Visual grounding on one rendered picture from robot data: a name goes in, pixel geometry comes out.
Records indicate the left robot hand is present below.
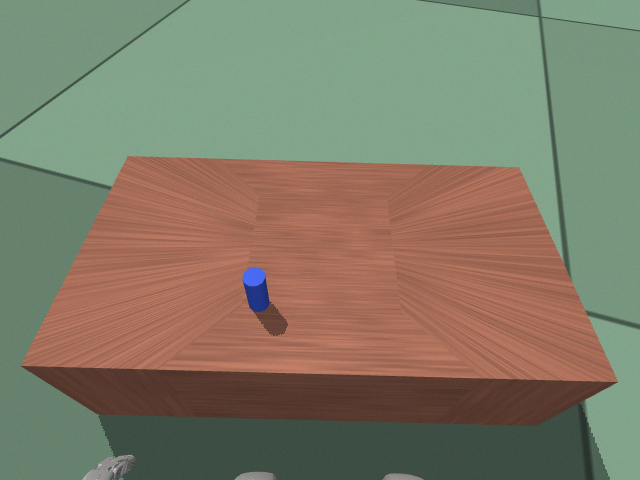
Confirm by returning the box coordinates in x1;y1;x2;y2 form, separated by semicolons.
82;455;136;480

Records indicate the can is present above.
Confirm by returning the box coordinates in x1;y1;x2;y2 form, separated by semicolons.
242;267;269;312

